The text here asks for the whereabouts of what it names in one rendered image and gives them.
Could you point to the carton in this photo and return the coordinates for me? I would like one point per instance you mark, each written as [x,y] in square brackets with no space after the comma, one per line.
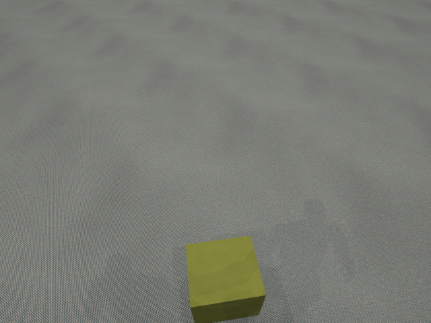
[224,280]

